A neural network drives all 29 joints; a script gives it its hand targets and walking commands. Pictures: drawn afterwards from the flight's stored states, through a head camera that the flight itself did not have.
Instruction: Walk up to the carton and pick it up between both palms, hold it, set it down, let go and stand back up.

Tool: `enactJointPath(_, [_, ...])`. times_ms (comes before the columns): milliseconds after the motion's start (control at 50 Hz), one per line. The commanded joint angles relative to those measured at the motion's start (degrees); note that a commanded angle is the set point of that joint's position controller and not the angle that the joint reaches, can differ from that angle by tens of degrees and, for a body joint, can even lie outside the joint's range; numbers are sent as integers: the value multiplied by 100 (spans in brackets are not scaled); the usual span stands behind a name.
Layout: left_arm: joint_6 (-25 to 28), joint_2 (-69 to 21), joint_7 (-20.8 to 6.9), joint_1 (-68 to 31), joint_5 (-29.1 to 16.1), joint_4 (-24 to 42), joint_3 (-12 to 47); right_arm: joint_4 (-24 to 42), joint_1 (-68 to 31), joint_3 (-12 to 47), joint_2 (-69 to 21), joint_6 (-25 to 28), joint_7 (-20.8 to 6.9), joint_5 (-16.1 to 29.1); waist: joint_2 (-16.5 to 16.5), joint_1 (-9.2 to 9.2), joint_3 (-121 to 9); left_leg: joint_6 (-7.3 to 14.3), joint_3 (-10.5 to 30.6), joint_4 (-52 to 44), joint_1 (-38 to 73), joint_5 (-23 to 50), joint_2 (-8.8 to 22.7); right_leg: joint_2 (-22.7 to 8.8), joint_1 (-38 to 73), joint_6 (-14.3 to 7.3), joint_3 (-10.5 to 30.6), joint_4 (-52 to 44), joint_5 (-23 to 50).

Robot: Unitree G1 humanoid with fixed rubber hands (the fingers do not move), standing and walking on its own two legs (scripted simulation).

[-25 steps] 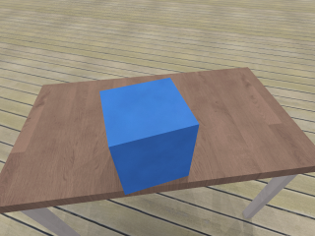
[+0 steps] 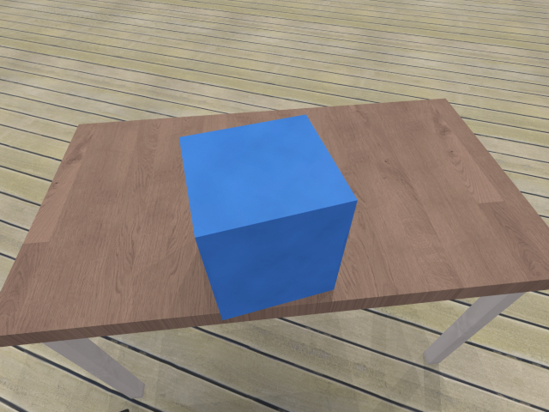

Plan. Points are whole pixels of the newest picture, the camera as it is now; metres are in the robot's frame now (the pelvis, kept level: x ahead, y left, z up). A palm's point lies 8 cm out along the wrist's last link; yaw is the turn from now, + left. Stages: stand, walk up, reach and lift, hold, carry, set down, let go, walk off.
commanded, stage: walk up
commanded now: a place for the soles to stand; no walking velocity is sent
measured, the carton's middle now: (263, 220) +0.43 +0.04 +0.02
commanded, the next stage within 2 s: none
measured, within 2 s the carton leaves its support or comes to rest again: neither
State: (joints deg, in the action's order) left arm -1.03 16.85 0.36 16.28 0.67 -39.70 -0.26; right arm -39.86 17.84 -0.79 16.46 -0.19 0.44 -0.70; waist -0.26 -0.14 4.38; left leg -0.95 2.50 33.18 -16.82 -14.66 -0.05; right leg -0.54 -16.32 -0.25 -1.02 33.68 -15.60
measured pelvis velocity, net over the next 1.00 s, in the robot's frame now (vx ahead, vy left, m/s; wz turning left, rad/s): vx -0.11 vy -0.03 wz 0.20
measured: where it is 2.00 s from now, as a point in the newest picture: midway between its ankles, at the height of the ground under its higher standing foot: outside the picture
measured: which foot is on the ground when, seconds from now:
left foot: down 0.00-0.26, up 0.28-0.72, down 0.74-1.00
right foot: down 0.00-0.06, up 0.08-0.22, down 0.24-0.76, up 0.78-1.00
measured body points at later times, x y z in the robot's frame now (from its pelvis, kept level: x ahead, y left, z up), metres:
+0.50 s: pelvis -0.10 -0.07 +0.01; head -0.08 -0.12 +0.45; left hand -0.05 +0.21 -0.07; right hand +0.02 -0.34 -0.13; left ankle -0.14 +0.11 -0.65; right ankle -0.05 -0.14 -0.73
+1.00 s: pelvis -0.11 -0.03 +0.01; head -0.11 -0.03 +0.46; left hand -0.12 +0.24 -0.11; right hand -0.04 -0.29 -0.12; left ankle -0.15 +0.05 -0.73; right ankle -0.03 -0.15 -0.69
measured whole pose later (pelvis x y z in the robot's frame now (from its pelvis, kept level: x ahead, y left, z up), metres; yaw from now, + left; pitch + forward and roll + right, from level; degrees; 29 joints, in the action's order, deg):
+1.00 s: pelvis -0.11 -0.03 +0.01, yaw +11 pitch -2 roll +0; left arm -1.7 14.6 0.3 27.7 1.9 -38.7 -3.4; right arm -44.8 24.1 -3.1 14.3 -0.8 0.3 -2.7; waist 0.6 -3.0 0.6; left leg 3.1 -4.4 25.7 -7.4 -16.7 -0.8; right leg -1.3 -26.1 1.5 0.1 50.0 -21.3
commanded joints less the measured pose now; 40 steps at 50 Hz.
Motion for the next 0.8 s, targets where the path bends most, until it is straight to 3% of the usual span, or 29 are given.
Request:
enactJointPath(0, [-46,817,46,28,14,474,-285,613,184,-465,1304,-4,61,-3,-360,-102,-906,998,1137,-294,93,2776,1007,-42,375,-308,-53,1041,1550])
enactJointPath(20, [-99,792,41,-43,30,551,-300,679,118,-519,1382,-52,48,8,-610,-118,-870,1251,1547,-561,-115,2656,1276,178,268,-221,-114,1478,796])
enactJointPath(40, [-160,699,31,-32,38,553,-301,736,-31,-541,1395,-100,57,-5,-1067,-118,-809,1467,1806,-853,-157,2621,1518,323,126,-129,-125,1859,-716])
enactJointPath(60, [-210,619,42,-42,49,548,-311,777,-129,-567,1441,-152,73,-79,-1262,-137,-688,1693,2070,-933,-229,2666,1722,263,-119,-44,-22,2158,-1461])
enactJointPath(80, [-241,675,47,-90,43,551,-346,826,-102,-562,1400,-208,94,-109,-1174,-203,-614,1780,2097,-979,-284,2555,1758,181,-291,-25,100,2372,-1807])
enactJointPath(100, [-246,633,49,-52,18,591,-350,886,-345,-582,1449,-257,113,-129,-1365,-115,-421,1833,1998,-972,-640,2541,1819,64,-298,-20,290,2519,-1861])
enactJointPath(140, [-198,639,33,16,-48,557,-346,974,-638,-559,1354,-312,131,-187,-1202,46,-379,1489,1711,-634,-345,2912,1361,-67,-289,10,280,1707,-1401])
enactJointPath(160, [-142,659,30,97,-70,533,-356,962,-585,-527,1250,-319,129,-176,-819,79,-571,1174,1572,-336,-76,2688,1094,-74,-82,-25,256,829,-864])
enactJointPath(200, [-15,692,43,299,-66,457,-420,920,-653,-435,1162,-333,70,-77,-383,253,-806,613,1201,256,-261,898,444,-84,658,-63,206,-910,178])
enactJointPath(220, [47,845,53,89,7,473,-414,856,-326,-337,782,-325,31,-35,360,76,-876,351,774,795,-722,-246,-20,-511,944,-74,793,-1199,20])
enactJointPath(240, [53,1326,65,7,101,651,-522,987,-218,-295,512,-344,46,-69,1460,105,-632,2,393,1731,-1663,-2018,-536,-1736,626,-402,2439,-1570,-437])
enactJointPath(260, [33,1519,101,0,146,666,-611,966,-307,-400,814,-412,136,-203,1120,181,-313,-34,764,2665,-1507,-2126,-386,-2341,-196,-853,2865,-1844,-667])
enactJointPath(280, [52,1624,113,-209,149,747,-634,924,-406,-479,922,-452,157,-258,1344,161,-156,21,912,3278,-1360,-2020,-388,-2534,-779,-1208,3086,-2122,-905])
enactJointPath(300, [78,1232,138,-402,199,769,-553,794,-427,-520,1085,-452,143,-226,737,93,215,4,1149,3471,-1449,-1651,-374,-2165,-719,-979,2524,-2001,-464])
enactJointPath(320, [103,963,156,-436,240,766,-485,606,-176,-550,1055,-430,145,-136,570,-47,195,-23,1158,3433,-1524,-1268,-368,-1690,-327,-588,1841,-1746,-170])
enactJointPath(340, [130,923,183,-381,286,826,-466,453,-4,-581,1090,-417,122,-123,303,-97,-6,-75,1135,3267,-1504,-997,-384,-1464,-52,-159,1616,-1691,-292])
enactJointPath(360, [170,827,210,-386,270,784,-426,377,107,-567,1031,-419,79,-116,141,-181,-2,-118,1076,3270,-1564,-604,-391,-1256,179,-8,1321,-1590,-364])
enactJointPath(460, [276,682,192,304,246,605,-391,267,294,-458,625,-385,-85,-133,833,74,-220,-314,535,2401,-1613,-883,-311,-1317,809,-326,1415,-2009,-2449])
enactJointPath(500, [249,743,198,595,275,511,-431,349,86,-447,491,-344,-127,-138,1216,243,24,-302,349,1732,-1644,-1301,-204,-1432,914,-602,1377,-2019,-2426])
enactJointPath(540, [213,901,202,1147,325,387,-552,393,1,-471,507,-301,-169,-146,1100,458,48,-209,63,1166,-1631,-1746,-147,-1577,1205,-754,1589,-2132,-2509])
enactJointPath(560, [166,961,214,1266,315,353,-588,340,112,-528,532,-281,-174,-130,1138,441,12,-159,-64,988,-1237,-1845,-156,-1513,858,-665,1484,-2212,-2707])
enactJointPath(620, [35,1046,254,1007,293,394,-637,185,573,-573,380,-168,-193,-121,1160,146,131,34,-461,482,-89,-1498,-180,-1331,-201,-623,1100,-2173,-2317])
enactJointPath(640, [-2,1060,235,742,263,452,-631,101,947,-578,308,-106,-196,-125,1239,-94,77,130,-633,164,483,-1173,-220,-1197,-655,-575,795,-2027,-2249])
enactJointPath(680, [-41,795,178,343,186,581,-547,-152,1524,-630,360,-22,-162,-176,763,-505,112,332,-768,-599,1611,7,-294,-889,-1738,-282,376,-1418,-2433])
enactJointPath(700, [-61,644,151,416,176,582,-497,-239,1697,-650,461,-13,-136,-194,329,-620,187,471,-508,-788,1931,-282,-249,-663,-2353,-64,184,-899,-2824])
enactJointPath(720, [-56,305,117,586,130,725,-390,-154,1665,-695,800,-28,-101,-286,-631,-704,278,860,1037,-1502,1786,-1918,629,-286,-2884,173,-125,280,-2612])
enactJointPath(740, [-81,81,115,736,40,761,-343,-62,1378,-657,1023,-71,-15,-245,-1476,-628,459,1171,2687,-2398,620,-4007,1825,134,-2665,206,-180,2093,-2131])
enactJointPath(760, [-128,313,124,876,72,756,-414,11,822,-619,1039,-77,90,-225,-901,-351,937,1532,2681,-2636,-382,-4071,2196,-109,-2098,92,381,2661,-1633])
enactJointPath(780, [-129,427,96,1093,107,617,-434,6,515,-549,882,-30,125,-205,-807,-157,985,1453,2261,-2612,-441,-3420,1980,-184,-1868,50,434,2749,-1321])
